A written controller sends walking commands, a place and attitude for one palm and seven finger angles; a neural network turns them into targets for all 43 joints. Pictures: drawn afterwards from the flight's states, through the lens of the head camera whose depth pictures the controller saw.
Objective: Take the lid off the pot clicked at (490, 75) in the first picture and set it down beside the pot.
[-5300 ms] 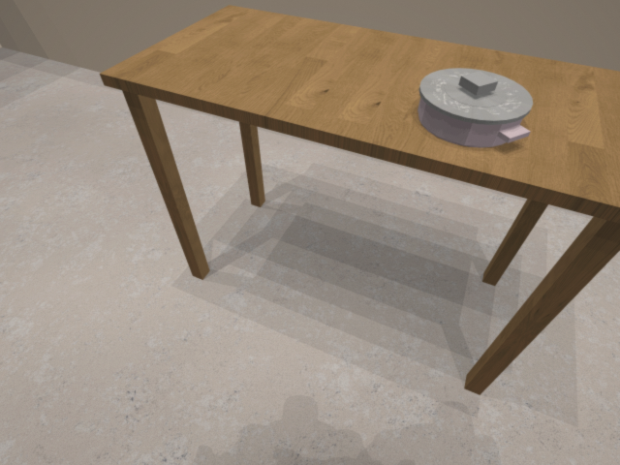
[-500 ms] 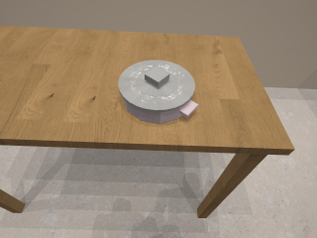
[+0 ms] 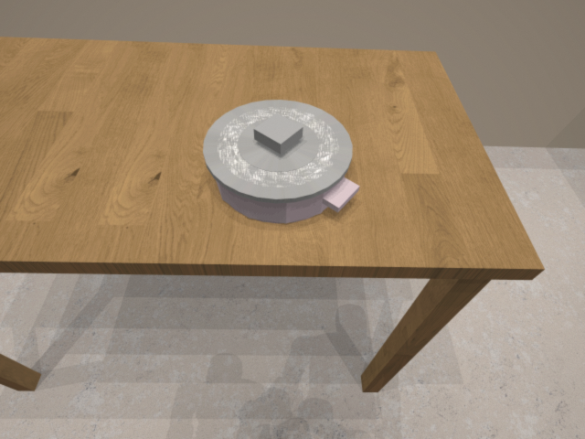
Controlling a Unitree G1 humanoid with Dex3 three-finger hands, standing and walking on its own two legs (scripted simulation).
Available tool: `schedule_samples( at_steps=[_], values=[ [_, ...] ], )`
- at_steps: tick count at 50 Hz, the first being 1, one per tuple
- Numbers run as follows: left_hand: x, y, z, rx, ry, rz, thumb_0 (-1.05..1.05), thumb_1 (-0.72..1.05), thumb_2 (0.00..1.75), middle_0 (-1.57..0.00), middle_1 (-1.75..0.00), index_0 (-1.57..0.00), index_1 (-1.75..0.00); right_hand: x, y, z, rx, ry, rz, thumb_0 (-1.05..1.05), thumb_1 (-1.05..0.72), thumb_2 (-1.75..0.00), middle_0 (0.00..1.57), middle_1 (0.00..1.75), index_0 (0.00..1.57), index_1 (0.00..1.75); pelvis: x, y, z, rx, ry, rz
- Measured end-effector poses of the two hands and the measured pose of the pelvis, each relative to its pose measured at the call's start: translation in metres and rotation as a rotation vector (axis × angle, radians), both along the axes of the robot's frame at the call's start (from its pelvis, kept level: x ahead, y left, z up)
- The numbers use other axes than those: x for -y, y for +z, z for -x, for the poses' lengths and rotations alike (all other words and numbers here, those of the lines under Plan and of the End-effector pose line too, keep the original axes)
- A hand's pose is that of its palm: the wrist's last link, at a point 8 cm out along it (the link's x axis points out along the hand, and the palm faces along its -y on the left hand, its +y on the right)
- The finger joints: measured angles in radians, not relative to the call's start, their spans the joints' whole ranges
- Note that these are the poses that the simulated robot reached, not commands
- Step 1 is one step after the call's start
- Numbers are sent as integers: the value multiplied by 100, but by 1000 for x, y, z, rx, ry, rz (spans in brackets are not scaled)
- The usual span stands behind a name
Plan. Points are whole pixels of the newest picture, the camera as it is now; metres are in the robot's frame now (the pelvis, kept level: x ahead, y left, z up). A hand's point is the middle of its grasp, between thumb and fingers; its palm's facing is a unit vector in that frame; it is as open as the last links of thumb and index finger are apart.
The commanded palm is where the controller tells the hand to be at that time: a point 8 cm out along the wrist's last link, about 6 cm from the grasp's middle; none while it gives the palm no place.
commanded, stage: shuffle to correct the standing spot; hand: left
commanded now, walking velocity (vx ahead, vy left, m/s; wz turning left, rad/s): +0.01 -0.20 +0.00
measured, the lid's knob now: (278, 133) +0.48 +0.05 +0.16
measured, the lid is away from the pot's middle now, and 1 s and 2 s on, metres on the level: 0.00 0.00 0.00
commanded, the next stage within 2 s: come to a stop and stand still in 0.56 s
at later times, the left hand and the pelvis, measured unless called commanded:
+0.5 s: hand out of the picture +0.06 +0.12 -0.20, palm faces +0.03 -0.99 -0.12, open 7.4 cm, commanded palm none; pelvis +0.03 -0.06 +0.00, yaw +0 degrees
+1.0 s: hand out of the picture +0.06 +0.06 -0.16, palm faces -0.01 -0.98 -0.22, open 7.4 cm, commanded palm none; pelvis +0.02 -0.12 +0.00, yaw +0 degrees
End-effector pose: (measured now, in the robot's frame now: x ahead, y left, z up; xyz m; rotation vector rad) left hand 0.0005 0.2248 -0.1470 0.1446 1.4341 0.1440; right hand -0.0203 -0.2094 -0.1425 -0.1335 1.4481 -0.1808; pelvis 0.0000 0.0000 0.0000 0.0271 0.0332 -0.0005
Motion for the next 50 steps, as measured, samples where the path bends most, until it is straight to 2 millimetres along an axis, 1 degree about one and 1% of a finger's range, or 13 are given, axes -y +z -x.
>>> schedule_samples(
  at_steps=[5, 8, 11, 15, 19, 22, 28, 32, 35, 39, 41, 46, 50],
  values=[
    [12, 3, -21, 54, 10, -27, 1, 91, 90, -20, -30, -20, -30, 23, -7, -3, -29, -4, -11, 0, -91, -90, 20, 30, 20, 30, 21, -4, -8, 0, 13, 17],
    [23, 3, -27, 85, 23, -28, 1, 91, 90, -20, -30, -20, -30, 41, -3, -15, -31, -4, 9, 0, -91, -90, 20, 30, 20, 30, 33, -3, -14, 2, 34, 24],
    [36, 0, -28, 93, 39, -12, 0, 91, 90, -20, -30, -20, -30, 59, 5, -39, 0, 11, 44, 0, -91, -90, 20, 30, 20, 30, 41, -1, -19, 6, 32, 26],
    [51, -7, -26, 67, 35, 24, 0, 90, 90, -20, -30, -20, -30, 75, 13, -80, 94, 26, 86, 0, -91, -90, 20, 30, 20, 30, 46, -1, -25, 9, 22, 37],
    [58, -20, -27, 40, 28, 63, 0, 90, 90, -20, -30, -20, -30, 77, 18, -116, 195, 38, 114, 0, -91, -90, 19, 30, 20, 30, 47, -7, -32, 19, 17, 56],
    [59, -29, -35, 34, 16, 78, 1, 90, 90, -20, -30, -20, -30, 75, 22, -128, 244, 43, 120, 0, -91, -90, 19, 30, 20, 30, 51, -10, -34, 32, -2, 43],
    [55, -12, -68, 114, 24, 45, 1, 90, 90, -20, -30, -20, -30, 78, 28, -118, 192, 89, 103, 0, -91, -90, 20, 30, 20, 30, 63, 2, -30, 19, 22, 62],
    [55, 1, -81, 155, 14, 6, 1, 90, 90, -20, -30, -20, -30, 96, 26, -114, 157, 102, 91, 0, -93, -90, 20, 30, 20, 30, 75, 6, -24, 0, 28, 70],
    [62, 6, -86, 157, -14, -29, 0, 91, 90, -20, -30, -20, -29, 115, 19, -111, 156, 90, 77, 0, -92, -90, 20, 30, 20, 30, 89, 5, -18, -7, 31, 68],
    [78, 7, -85, 183, -48, -85, 0, 90, 90, -20, -30, -20, -29, 145, -1, -104, 165, 61, 48, 0, -92, -90, 20, 30, 20, 30, 114, -9, -14, -5, 25, 34],
    [90, 10, -79, 171, -63, -94, 0, 91, 90, -20, -30, -20, -29, 157, -6, -100, 159, 38, 45, 0, -91, -90, 20, 30, 20, 30, 119, -9, -13, 13, 27, 42],
    [115, 17, -66, 158, -70, -57, 1, 90, 90, -20, -30, -20, -30, 168, 2, -91, 155, 8, 36, 0, -91, -90, 19, 30, 20, 30, 125, 0, -20, 20, -1, 18],
    [119, 14, -59, 162, -53, -32, 1, 91, 89, -20, -30, -20, -30, 164, 13, -90, 164, 16, 44, 0, -91, -90, 19, 30, 20, 30, 123, 3, -20, 23, -5, 10]
  ],
)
